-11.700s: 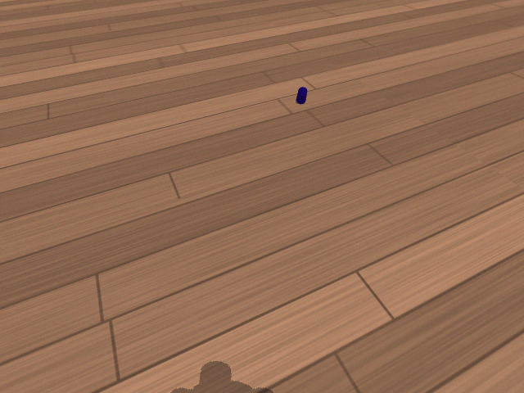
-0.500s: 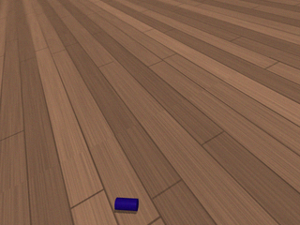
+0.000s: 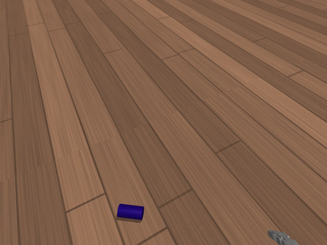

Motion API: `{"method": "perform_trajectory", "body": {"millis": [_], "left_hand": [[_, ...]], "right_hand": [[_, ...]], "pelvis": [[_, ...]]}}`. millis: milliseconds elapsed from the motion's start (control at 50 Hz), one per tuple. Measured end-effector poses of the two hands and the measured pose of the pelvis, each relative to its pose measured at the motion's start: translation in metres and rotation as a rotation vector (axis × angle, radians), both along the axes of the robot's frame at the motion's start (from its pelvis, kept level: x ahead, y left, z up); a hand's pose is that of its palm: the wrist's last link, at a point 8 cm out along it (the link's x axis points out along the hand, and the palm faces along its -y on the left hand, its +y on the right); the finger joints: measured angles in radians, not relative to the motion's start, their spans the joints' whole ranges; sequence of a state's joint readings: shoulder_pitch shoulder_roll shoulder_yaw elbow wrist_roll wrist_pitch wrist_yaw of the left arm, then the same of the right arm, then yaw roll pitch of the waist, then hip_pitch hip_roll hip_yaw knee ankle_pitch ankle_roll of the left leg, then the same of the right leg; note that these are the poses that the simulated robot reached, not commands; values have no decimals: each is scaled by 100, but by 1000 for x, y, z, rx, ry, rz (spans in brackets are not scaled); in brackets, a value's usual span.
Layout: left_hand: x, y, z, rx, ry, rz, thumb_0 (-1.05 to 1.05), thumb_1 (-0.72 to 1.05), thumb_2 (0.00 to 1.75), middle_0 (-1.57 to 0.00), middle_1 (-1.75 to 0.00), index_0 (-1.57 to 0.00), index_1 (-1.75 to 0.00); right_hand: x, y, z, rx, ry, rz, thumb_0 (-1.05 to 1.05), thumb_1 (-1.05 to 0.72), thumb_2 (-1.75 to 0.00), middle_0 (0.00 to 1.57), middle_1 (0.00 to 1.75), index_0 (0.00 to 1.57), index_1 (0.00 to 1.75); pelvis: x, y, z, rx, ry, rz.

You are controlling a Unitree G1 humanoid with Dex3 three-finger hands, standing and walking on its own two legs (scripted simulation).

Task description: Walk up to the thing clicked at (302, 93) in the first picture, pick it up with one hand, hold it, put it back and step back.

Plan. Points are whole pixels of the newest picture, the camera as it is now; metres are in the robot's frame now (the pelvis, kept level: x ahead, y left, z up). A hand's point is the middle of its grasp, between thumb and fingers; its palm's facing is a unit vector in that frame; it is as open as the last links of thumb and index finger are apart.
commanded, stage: stand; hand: left
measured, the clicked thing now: (130, 211) +0.44 +0.23 -0.72
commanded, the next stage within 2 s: none
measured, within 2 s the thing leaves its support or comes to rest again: neither
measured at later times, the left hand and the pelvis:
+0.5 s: hand out of the picture +0.09 +0.24 -0.13, palm faces -0.03 -0.94 -0.35, open 7.4 cm; pelvis +0.00 -0.01 +0.02, yaw +0 degrees
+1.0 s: hand out of the picture +0.09 +0.25 -0.13, palm faces -0.02 -0.94 -0.35, open 7.4 cm; pelvis +0.01 -0.01 +0.02, yaw -1 degrees
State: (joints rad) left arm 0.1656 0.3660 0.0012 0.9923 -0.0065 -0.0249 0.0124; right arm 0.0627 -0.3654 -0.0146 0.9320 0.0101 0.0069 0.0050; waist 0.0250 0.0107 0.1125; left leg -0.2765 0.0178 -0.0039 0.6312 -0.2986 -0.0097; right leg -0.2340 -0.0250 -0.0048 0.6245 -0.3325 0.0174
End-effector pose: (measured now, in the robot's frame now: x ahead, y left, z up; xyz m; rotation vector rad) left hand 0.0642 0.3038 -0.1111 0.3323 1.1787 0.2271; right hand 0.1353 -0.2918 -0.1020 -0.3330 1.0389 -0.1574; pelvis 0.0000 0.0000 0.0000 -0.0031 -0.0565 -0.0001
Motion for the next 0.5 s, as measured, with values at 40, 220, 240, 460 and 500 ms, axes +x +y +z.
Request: {"method": "perform_trajectory", "body": {"millis": [40, 220, 240, 460, 500], "left_hand": [[-2, 0, 3, -3, 19, 1, 0, 90, 90, -20, -30, -20, -30], [-2, -6, 16, -9, 37, 1, 0, 90, 90, -20, -30, -20, -30], [-1, -7, 17, -10, 38, 0, 0, 90, 90, -20, -30, -20, -30], [15, -17, 17, -23, 31, -16, 0, 90, 90, -20, -30, -20, -30], [17, -18, 17, -25, 29, -18, 0, 90, 90, -20, -30, -20, -30]], "right_hand": [[-2, 3, 0, 12, 6, 8, 0, -90, -90, 20, 30, 21, 30], [-28, -1, -1, 39, 89, -15, 0, -90, -90, 20, 30, 21, 30], [-31, -3, -1, 38, 99, -22, 0, -90, -90, 20, 30, 21, 30], [-67, -20, 1, 12, 188, -83, 0, -90, -90, 20, 30, 21, 30], [-70, -22, 1, 8, 197, -89, 0, -90, -90, 20, 30, 21, 30]], "pelvis": [[0, 0, 3, 4, -3, -2], [3, -6, 16, 6, -4, 0], [3, -6, 17, 6, -4, -1], [4, -12, 21, 6, 2, -3], [4, -12, 22, 5, 4, -3]]}}
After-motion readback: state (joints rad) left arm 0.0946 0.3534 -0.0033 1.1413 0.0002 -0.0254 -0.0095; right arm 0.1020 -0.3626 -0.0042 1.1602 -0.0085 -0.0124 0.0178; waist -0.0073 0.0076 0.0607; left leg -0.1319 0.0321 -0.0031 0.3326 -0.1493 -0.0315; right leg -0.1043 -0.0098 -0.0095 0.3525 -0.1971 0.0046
